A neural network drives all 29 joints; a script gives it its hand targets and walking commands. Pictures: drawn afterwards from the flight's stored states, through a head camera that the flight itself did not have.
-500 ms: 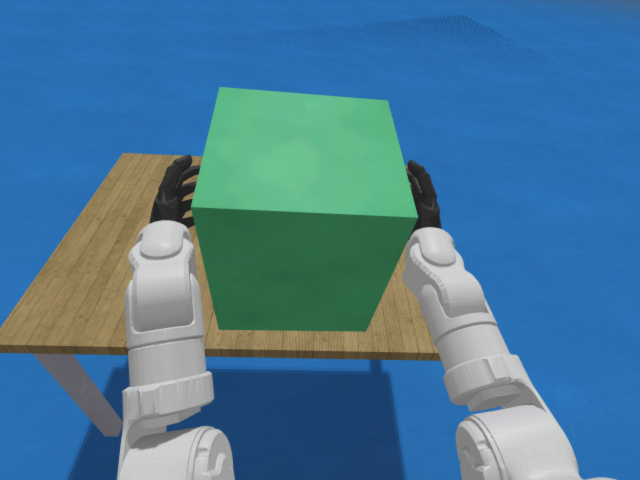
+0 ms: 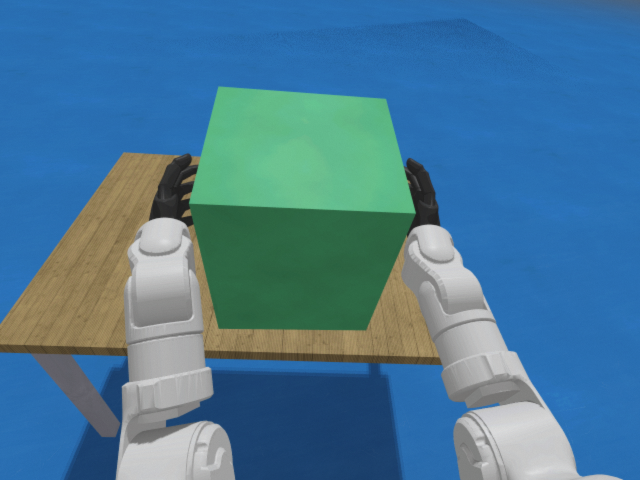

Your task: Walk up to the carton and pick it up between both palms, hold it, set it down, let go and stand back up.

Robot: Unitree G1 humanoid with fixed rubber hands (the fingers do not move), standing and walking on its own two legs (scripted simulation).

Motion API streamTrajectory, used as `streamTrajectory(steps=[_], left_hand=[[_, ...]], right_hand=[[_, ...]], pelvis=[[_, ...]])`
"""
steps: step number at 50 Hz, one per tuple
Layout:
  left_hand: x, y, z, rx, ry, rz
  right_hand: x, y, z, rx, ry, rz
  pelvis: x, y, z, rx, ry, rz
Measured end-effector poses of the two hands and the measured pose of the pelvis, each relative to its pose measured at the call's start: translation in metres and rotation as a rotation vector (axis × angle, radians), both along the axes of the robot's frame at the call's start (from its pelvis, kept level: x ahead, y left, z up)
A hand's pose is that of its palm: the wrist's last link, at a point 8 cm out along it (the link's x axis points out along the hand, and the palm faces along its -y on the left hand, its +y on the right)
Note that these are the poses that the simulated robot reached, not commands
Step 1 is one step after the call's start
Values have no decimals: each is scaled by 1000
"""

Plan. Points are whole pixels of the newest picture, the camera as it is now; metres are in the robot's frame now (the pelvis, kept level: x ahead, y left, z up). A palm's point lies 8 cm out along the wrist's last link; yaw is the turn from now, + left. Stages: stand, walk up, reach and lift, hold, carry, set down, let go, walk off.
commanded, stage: hold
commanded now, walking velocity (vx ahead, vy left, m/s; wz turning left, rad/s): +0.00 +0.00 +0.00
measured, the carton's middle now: (298, 218) +0.40 +0.01 +0.14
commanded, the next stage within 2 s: none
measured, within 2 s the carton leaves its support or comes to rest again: neither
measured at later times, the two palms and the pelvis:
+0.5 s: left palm (171, 226) +0.35 +0.16 +0.18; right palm (421, 228) +0.35 -0.14 +0.17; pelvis -0.01 +0.00 +0.00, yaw +0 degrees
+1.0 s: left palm (173, 228) +0.35 +0.16 +0.18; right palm (423, 230) +0.35 -0.14 +0.16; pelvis +0.00 +0.00 +0.00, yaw +0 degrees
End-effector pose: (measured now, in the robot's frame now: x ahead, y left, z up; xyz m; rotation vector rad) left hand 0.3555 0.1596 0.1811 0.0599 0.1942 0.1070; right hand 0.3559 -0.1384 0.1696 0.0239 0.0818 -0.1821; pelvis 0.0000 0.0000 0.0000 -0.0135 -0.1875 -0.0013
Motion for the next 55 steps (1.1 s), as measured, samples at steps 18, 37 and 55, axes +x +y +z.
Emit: streamTrajectory(steps=[18,37,55], left_hand=[[-8,-3,7,-6,-28,-9],[4,-4,2,-4,-17,-10],[-9,0,-7,3,6,-8]], right_hand=[[-12,-3,7,-9,-29,-10],[1,-4,3,-1,-24,-7],[-11,0,-8,19,-3,-6]], pelvis=[[-8,3,0,-1,-8,-7],[0,-1,0,-1,22,3],[-2,5,0,-3,-6,-4]])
